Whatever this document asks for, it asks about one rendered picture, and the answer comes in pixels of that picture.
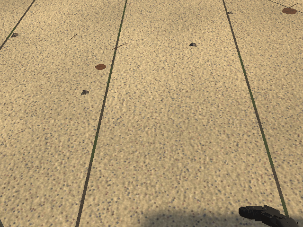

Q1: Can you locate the robot right hand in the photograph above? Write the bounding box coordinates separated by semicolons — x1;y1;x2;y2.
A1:
239;204;299;227

